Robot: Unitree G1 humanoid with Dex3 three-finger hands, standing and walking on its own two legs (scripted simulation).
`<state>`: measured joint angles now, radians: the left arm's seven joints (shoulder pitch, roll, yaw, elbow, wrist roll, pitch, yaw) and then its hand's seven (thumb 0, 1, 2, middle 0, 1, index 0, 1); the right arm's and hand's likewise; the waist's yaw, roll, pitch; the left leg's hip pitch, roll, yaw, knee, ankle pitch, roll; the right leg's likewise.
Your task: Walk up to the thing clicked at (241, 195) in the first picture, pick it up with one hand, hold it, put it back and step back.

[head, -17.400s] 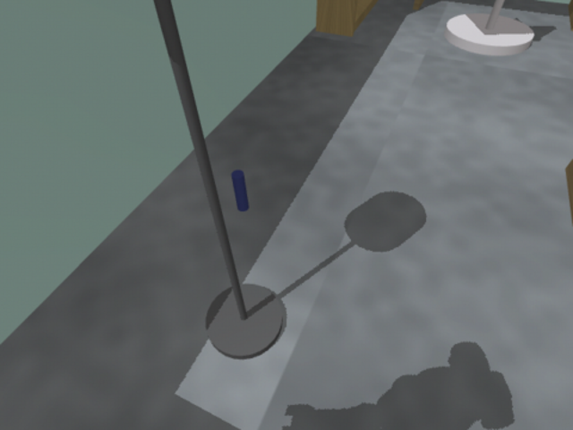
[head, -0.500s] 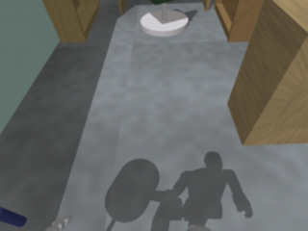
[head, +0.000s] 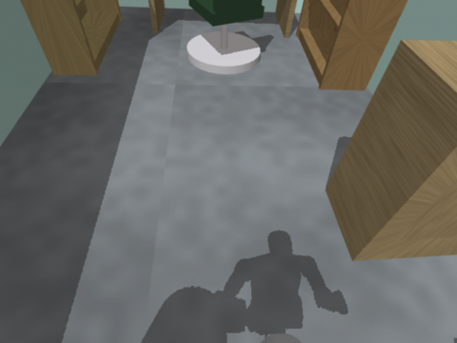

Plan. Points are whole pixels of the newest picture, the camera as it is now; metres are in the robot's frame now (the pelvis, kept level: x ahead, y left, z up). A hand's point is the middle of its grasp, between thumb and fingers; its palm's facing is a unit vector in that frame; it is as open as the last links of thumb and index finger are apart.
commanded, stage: walk up
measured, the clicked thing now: out of the picture +0.09 +0.80 -0.66
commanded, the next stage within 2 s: stand in 1.86 s
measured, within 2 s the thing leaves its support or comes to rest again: neither
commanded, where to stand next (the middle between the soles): +0.40 -0.02 m, yaw +2 degrees
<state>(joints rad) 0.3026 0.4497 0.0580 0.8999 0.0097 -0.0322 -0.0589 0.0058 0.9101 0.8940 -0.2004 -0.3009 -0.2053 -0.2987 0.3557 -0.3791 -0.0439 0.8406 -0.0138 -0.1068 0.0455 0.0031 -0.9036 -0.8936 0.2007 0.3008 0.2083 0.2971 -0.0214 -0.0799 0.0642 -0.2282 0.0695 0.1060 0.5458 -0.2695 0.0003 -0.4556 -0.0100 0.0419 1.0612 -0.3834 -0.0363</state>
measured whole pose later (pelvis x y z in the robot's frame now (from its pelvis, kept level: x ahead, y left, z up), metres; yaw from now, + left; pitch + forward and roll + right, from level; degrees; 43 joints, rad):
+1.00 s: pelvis +0.31 -0.02 -0.01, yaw +1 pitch -3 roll +0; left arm 0.26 0.41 0.04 0.88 0.00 -0.02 -0.02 0.00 0.91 0.89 -0.20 -0.30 -0.21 -0.30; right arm 0.29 -0.40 -0.02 0.84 -0.01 -0.05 0.02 0.00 -0.90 -0.89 0.20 0.30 0.21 0.30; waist -0.01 -0.04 0.12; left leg -0.27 0.04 0.06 0.61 -0.29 0.01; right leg -0.44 -0.07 -0.01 0.78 -0.30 -0.01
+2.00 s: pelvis +0.34 -0.03 +0.01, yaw +3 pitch -2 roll +0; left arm 0.11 0.35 0.00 1.18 0.01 -0.01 -0.02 0.00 0.91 0.89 -0.20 -0.30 -0.21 -0.30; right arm 0.08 -0.35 0.00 1.13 0.00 -0.01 0.01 0.00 -0.91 -0.89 0.20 0.30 0.21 0.30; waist 0.02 0.01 0.06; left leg -0.09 0.02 0.00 0.36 -0.23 -0.03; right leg -0.20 -0.05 -0.06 0.37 -0.13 0.01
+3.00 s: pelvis +0.35 -0.04 +0.01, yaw +3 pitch -2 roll +0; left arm 0.09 0.35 0.00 1.15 0.01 -0.01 -0.01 0.00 0.91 0.89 -0.20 -0.30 -0.21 -0.30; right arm 0.12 -0.35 0.00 1.14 -0.01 -0.01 0.01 0.00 -0.91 -0.89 0.20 0.30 0.21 0.30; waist 0.01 0.01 0.04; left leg -0.06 0.05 0.00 0.32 -0.22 -0.05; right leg -0.18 -0.02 -0.06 0.35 -0.13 -0.01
